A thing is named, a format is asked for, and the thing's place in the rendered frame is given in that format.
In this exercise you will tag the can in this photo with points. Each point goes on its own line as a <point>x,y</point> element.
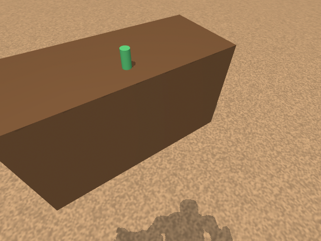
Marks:
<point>125,57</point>

